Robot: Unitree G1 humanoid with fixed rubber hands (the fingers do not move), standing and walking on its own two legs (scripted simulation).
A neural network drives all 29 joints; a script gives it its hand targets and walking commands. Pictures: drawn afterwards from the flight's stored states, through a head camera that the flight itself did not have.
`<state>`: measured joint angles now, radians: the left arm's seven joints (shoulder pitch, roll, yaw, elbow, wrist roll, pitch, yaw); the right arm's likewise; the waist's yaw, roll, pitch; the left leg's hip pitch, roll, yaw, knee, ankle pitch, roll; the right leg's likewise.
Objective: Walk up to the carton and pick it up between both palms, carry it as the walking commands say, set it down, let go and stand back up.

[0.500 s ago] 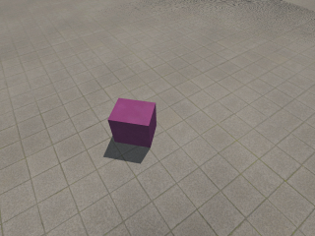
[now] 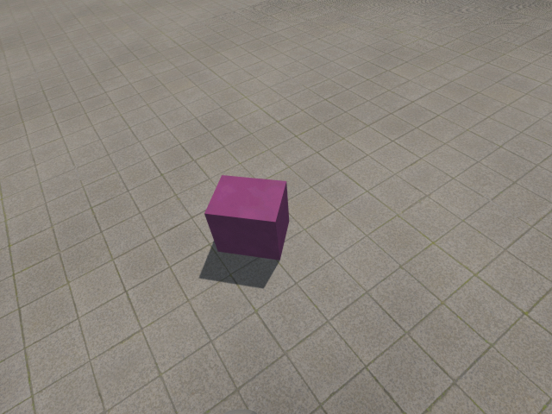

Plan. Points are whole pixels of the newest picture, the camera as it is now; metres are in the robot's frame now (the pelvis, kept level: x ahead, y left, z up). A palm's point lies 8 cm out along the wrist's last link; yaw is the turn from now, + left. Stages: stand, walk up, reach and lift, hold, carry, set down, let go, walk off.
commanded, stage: walk up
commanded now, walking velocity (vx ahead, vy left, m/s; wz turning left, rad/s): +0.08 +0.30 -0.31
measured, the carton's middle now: (250, 217) +0.98 +0.23 -0.63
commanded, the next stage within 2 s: none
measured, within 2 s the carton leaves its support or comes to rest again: neither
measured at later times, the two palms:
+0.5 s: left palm (42, 399) +0.17 +0.43 -0.12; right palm out of the picture +0.01 -0.04 -0.16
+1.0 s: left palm out of the picture +0.16 +0.61 -0.15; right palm out of the picture +0.12 +0.11 -0.13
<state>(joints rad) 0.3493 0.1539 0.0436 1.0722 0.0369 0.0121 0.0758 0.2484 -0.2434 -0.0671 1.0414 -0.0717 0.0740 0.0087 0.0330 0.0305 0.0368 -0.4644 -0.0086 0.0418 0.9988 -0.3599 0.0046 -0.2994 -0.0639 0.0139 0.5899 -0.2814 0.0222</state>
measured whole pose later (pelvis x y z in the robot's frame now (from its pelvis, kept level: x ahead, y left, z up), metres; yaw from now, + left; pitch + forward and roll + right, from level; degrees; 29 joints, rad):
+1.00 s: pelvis +0.15 +0.35 +0.00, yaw -8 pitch +0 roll +0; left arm 0.31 0.25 0.09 1.10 0.06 0.04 0.01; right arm 0.27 -0.19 -0.05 1.04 -0.04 -0.04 0.03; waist -0.01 -0.04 0.08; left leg -0.25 0.07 0.10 0.58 -0.33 -0.02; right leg -0.45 -0.11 0.05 1.07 -0.55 0.00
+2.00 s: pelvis +0.54 +0.35 +0.00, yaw -9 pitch -3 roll +1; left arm 0.20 0.19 0.04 1.03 0.01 0.01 0.01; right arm 0.16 -0.15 -0.05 0.98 -0.02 -0.02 -0.03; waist 0.00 0.02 0.09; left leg -0.28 0.09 0.18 0.52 -0.17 0.00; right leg -0.35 -0.09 -0.06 0.72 -0.33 0.03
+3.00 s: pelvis +0.53 +0.31 -0.02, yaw -7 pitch +10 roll +0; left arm -0.04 0.19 0.06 0.61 0.01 0.52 -0.06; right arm 0.02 -0.11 0.00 0.52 0.07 0.58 -0.05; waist -0.05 0.02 -0.02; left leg -0.58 0.03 -0.01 0.78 -0.39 0.00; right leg -0.66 0.01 -0.07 0.73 -0.26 -0.05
